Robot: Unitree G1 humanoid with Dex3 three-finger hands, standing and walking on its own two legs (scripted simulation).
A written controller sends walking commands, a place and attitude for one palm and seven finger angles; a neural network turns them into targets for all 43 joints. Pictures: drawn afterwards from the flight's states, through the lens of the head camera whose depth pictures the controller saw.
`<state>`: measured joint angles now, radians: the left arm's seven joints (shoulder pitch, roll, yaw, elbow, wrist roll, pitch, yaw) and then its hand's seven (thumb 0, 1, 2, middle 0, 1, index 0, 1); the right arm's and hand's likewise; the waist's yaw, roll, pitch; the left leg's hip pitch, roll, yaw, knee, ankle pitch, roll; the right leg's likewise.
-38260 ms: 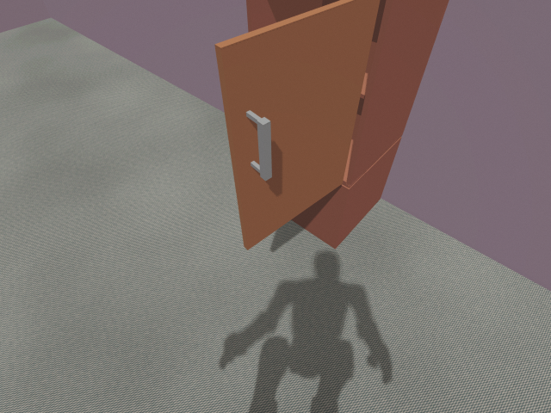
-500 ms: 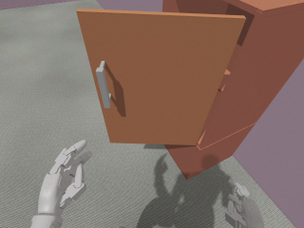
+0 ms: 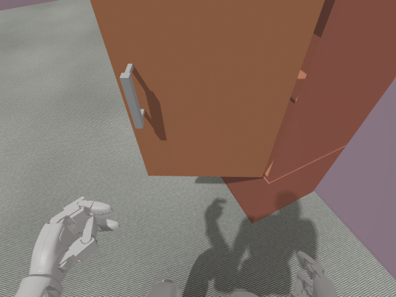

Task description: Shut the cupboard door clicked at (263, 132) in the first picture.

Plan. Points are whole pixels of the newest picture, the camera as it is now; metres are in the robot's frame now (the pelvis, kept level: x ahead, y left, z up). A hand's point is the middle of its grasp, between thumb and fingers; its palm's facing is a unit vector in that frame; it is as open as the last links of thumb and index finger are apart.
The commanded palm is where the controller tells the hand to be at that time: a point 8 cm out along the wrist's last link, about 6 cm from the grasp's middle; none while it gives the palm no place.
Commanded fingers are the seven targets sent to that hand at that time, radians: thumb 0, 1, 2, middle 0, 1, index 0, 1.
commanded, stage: raise the hand and make a fist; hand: left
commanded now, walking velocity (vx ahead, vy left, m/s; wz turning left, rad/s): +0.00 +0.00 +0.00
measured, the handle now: (134, 97) +0.52 +0.18 +0.11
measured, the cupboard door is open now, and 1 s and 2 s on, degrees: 62 62 62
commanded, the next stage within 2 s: bring the fist close to the handle in 1.10 s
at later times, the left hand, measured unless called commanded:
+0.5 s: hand (62, 227) +0.21 +0.23 +0.10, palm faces +0.05 -1.00 -0.01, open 3.0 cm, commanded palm +0.19 +0.28 +0.10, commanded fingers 0.00 0.90 0.90 -1.30 -1.50 -1.30 -1.50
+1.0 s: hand (73, 217) +0.23 +0.22 +0.11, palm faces +0.03 -1.00 -0.02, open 3.1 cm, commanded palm +0.21 +0.27 +0.12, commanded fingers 0.00 0.90 0.90 -1.30 -1.50 -1.30 -1.50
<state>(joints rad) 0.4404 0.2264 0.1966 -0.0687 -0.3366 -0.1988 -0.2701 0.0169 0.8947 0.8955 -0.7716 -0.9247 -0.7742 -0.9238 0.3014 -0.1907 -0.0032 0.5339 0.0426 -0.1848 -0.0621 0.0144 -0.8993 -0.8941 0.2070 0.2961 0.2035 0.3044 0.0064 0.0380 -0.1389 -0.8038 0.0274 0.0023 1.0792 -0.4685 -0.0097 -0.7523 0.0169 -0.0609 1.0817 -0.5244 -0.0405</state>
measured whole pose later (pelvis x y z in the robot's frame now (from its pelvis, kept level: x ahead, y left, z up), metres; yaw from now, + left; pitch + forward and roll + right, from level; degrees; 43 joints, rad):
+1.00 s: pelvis +0.01 +0.02 +0.03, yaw +1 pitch +7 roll -2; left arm 0.36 0.25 0.16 -0.11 -0.30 -0.21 -0.24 0.02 0.90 0.90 -1.29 -1.50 -1.30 -1.49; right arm 0.29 -0.25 0.03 0.52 0.04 -0.22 -0.04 0.01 -0.90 -0.89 0.21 0.30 0.20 0.30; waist 0.02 0.03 -0.09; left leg -0.62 0.00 0.00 0.91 -0.41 0.02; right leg -0.54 0.00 -0.06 0.87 -0.45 -0.01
